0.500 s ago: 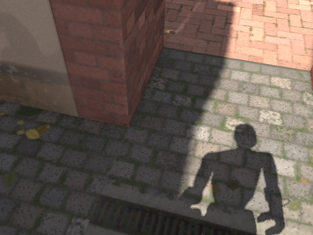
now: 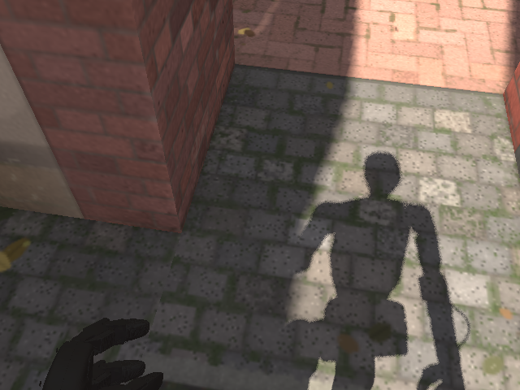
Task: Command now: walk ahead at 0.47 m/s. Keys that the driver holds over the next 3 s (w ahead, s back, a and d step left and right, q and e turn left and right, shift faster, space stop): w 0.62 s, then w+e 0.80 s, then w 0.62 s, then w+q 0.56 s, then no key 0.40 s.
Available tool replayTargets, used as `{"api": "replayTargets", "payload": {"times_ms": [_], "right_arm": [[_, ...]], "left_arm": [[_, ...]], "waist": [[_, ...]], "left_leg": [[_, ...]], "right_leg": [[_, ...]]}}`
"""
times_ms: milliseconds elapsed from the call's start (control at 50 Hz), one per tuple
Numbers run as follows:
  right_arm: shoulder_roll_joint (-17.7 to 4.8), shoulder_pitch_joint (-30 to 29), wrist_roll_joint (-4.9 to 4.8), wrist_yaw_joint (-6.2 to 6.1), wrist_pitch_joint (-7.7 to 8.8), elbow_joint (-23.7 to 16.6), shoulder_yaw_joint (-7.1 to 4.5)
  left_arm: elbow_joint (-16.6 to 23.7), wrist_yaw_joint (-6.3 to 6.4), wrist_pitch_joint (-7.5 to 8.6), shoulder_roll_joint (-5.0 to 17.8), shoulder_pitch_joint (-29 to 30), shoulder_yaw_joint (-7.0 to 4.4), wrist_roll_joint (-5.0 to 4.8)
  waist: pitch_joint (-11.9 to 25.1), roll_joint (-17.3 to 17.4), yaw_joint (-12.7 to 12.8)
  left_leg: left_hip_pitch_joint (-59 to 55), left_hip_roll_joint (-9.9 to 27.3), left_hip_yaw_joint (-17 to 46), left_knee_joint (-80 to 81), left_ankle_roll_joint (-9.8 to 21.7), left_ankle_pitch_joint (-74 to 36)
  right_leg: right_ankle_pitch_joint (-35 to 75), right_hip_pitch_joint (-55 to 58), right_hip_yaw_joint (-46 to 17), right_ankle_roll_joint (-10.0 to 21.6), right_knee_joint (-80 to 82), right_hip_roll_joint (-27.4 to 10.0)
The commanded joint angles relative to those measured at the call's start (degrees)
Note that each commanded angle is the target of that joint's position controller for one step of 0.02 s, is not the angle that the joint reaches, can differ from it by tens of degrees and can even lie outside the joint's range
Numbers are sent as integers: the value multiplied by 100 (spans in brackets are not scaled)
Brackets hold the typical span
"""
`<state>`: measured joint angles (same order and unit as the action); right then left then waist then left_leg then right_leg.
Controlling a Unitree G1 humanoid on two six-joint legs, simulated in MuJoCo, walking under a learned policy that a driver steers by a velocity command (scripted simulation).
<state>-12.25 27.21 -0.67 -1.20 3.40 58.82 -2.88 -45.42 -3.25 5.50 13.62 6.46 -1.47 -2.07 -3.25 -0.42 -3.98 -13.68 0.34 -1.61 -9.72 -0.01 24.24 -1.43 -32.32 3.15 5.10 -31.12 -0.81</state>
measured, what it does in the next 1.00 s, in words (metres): walks ahead: right foot, then left foot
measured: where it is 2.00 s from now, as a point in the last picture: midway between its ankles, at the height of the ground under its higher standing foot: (369, 176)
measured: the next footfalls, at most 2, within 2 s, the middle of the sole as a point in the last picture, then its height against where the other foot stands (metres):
right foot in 0.02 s outside the picture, level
left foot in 0.56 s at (207, 363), level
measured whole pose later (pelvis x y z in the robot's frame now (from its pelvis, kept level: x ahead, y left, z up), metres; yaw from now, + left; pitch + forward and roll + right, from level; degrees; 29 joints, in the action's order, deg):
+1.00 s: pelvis +0.53 -0.06 +0.02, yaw -10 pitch +0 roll +1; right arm -18.0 17.9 0.2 -3.3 4.3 52.6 -2.0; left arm -41.8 -3.8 -1.5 17.4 -6.6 -2.6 0.2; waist -1.7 -3.7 -2.4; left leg -0.6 7.8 -9.9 -15.5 -5.7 14.8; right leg -1.4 -36.2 -2.7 -2.0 -42.6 -4.8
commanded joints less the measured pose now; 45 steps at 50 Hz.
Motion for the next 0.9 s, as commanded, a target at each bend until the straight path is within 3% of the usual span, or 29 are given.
{"api": "replayTargets", "payload": {"times_ms": [20,40,60,80,100,120,160,200,280,340,360,400,420,480,520,540,560,580,600,620,640,660,680,700,740,760,780,840,900], "right_arm": [[-1066,-405,77,-38,-71,-420,-202],[-346,276,185,38,-23,-542,-23],[-255,444,6,102,145,-421,27],[-839,-233,-190,97,265,-610,-151],[-945,-730,-269,64,318,-739,-164],[-870,-914,-213,7,314,-734,-173],[-717,-725,-108,-33,170,-661,-217],[-619,-714,-88,-33,65,-682,-222],[-682,-1724,50,8,34,-1140,-193],[-640,-2235,24,63,76,-1298,-134],[-594,-2396,31,82,108,-1365,-83],[-627,-2741,-15,132,142,-1497,-47],[-721,-2860,-84,134,121,-1555,-71],[-779,-3194,-25,233,147,-1793,-23],[-1006,-2842,1,332,202,-1777,-84],[-1087,-2406,54,313,245,-1634,-122],[-1481,-1075,94,155,246,-1380,-284],[-2356,-307,189,-53,283,-1170,-429],[-2472,-73,327,-132,336,-1085,-408],[-2030,-487,239,-157,378,-1116,-282],[-1655,-1001,119,-196,373,-1143,-183],[-1460,-1316,73,-239,344,-1130,-112],[-1258,-1443,100,-241,378,-1097,-38],[-1056,-1459,184,-202,399,-1036,57],[-1134,-1492,216,-138,439,-1023,77],[-1263,-1526,103,-98,436,-1019,39],[-1310,-1520,101,-92,426,-1015,33],[-1533,-1294,232,-99,330,-932,-65],[-1613,-1337,178,-171,232,-957,-94]], "left_arm": [[-366,83,-37,1210,-2147,-463,3],[-492,124,-49,1770,-2895,-564,179],[-626,101,-44,1444,-2936,-443,196],[-552,90,23,1110,-2310,-334,146],[-474,93,74,881,-1805,-257,150],[-478,68,139,737,-1435,-207,187],[-536,33,226,552,-1221,-140,296],[-676,46,246,561,-1404,-120,266],[-851,255,208,918,-1781,-152,253],[-905,334,161,1055,-1935,-157,206],[-959,363,143,1237,-2093,-211,109],[-1077,378,102,1236,-2352,-219,70],[-1085,347,59,1033,-2362,-175,96],[-1199,325,-137,1224,-2652,-252,175],[-1078,339,-215,1424,-2432,-320,195],[-1024,335,-234,1463,-2322,-328,197],[-1167,352,-381,1285,-2526,-277,174],[-731,371,-400,760,-2653,-93,464],[-850,317,-307,464,-3127,-26,312],[-799,258,-286,1068,-2676,-160,101],[-645,236,-277,1282,-2223,-198,37],[-553,271,-310,1291,-2035,-191,141],[-492,285,-353,1240,-2029,-202,208],[-411,251,-415,1134,-2054,-177,142],[-329,216,-498,926,-2213,-143,90],[-159,219,-551,849,-2118,-143,122],[-37,211,-578,826,-2007,-134,144],[326,97,-541,772,-1514,-148,179],[478,20,-518,710,-1421,-186,192]], "waist": [[1175,718,1581],[2237,-936,1246],[3008,-1704,1084],[1868,-1294,1061],[1044,-748,892],[549,-169,659],[395,-264,336],[294,-292,276],[-88,-109,424],[-64,-123,589],[-150,-88,640],[-215,-55,785],[-201,-193,822],[-224,-253,844],[8,-323,595],[309,-462,318],[1139,-707,-352],[1969,587,-320],[2981,1444,-118],[2674,882,-131],[1769,764,-25],[1229,457,103],[818,558,239],[678,747,312],[542,888,405],[392,931,463],[293,884,455],[33,908,222],[-119,969,257]], "left_leg": [[1568,1019,105,-2989,472,-5959],[3612,126,39,-5403,147,-2787],[4447,-552,929,-6652,108,654],[5096,-212,1096,-7136,232,418],[5188,128,868,-7020,367,-109],[4912,438,737,-6646,388,-647],[4215,740,744,-6078,391,-1123],[4201,815,655,-5708,316,-1187],[5090,953,560,-4285,5,-2080],[4733,738,319,-3090,-74,-2847],[4649,674,259,-2816,-114,-2874],[4805,620,244,-2402,-110,-2927],[4993,643,304,-2282,-64,-2979],[5237,576,301,-1974,94,-2260],[4492,362,151,-1768,220,-1876],[3685,185,6,-1620,279,-1700],[1815,358,308,-1663,298,-2265],[-315,1888,2367,-1957,582,-3576],[-1179,2767,4802,-1230,1502,-2963],[-804,2521,4378,-966,1225,-2049],[17,2261,3231,-904,962,-1616],[855,2079,2547,-801,760,-1613],[1654,1918,1996,-657,684,-2110],[2041,1703,1550,-521,592,-2389],[2267,1683,1044,-422,673,-2864],[2365,1737,880,-351,721,-3092],[2443,1748,687,-239,746,-2973],[2331,1740,289,232,780,-1969],[2213,1756,-187,269,651,-1923]], "right_leg": [[-24,3284,-235,445,-164,29],[-906,5494,-2628,1198,0,-1527],[-2085,5879,-4846,1660,1388,-2224],[-2433,5019,-4276,1290,1711,-1962],[-2129,4013,-3320,1035,1797,-1780],[-1409,3011,-2551,872,1942,-1551],[-687,2125,-1682,722,2199,-1119],[-338,1905,-1386,842,2424,-1049],[129,2182,-1147,859,2679,-1063],[324,2239,-706,650,2715,-809],[189,2269,-717,678,2764,-834],[49,2740,-739,691,2666,-941],[195,3107,-776,680,2611,-1002],[441,3894,-810,605,2171,-1284],[1451,3899,-666,442,1614,-1209],[2179,3732,-599,335,1018,-1068],[1089,3110,-153,-76,-612,-310],[-1186,1206,-78,-433,-2272,282],[-3574,245,-1325,-537,-3497,951],[-3154,-121,-1861,-529,-3942,583],[-2703,-418,-1573,-488,-3868,312],[-2177,-343,-1293,-485,-3695,20],[-1733,-14,-1263,-514,-3492,-171],[-1366,329,-1287,-512,-3426,-191],[-1141,235,-1257,-531,-3416,-127],[-1048,51,-1263,-577,-3298,-203],[-888,-107,-1245,-626,-3037,-273],[-102,-518,-1038,-788,-2272,-381],[338,-419,-796,-828,-1462,-443]]}}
